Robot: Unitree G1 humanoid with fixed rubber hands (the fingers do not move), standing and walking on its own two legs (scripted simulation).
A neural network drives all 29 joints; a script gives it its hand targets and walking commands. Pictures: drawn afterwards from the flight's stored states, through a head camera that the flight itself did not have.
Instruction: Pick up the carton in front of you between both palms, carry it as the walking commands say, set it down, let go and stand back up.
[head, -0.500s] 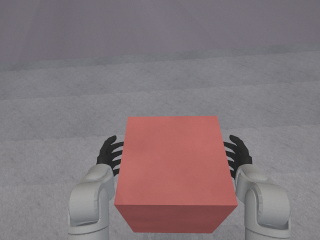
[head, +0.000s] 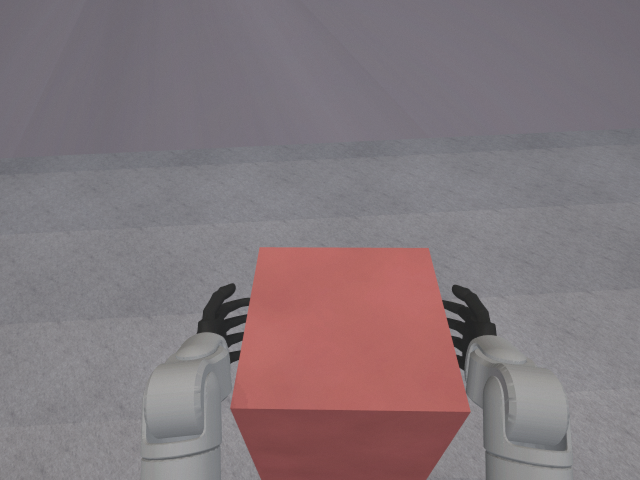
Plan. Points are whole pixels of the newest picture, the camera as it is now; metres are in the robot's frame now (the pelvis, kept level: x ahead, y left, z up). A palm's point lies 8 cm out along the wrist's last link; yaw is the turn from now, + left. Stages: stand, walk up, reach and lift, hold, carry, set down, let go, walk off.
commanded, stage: carry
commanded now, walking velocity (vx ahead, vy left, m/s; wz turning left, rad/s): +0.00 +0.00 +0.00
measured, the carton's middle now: (342, 370) +0.27 +0.00 +0.01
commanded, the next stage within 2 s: hold in 0.98 s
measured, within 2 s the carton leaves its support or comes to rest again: neither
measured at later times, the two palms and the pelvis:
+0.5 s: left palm (217, 391) +0.23 +0.15 +0.05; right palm (482, 394) +0.23 -0.15 +0.05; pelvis -0.04 +0.00 +0.00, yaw +0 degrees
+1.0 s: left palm (223, 398) +0.23 +0.14 +0.04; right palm (485, 400) +0.22 -0.16 +0.04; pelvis -0.06 -0.01 +0.00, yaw +0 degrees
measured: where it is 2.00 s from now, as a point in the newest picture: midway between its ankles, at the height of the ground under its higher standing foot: outside the picture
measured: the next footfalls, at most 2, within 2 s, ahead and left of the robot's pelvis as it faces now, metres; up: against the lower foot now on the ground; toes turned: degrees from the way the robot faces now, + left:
none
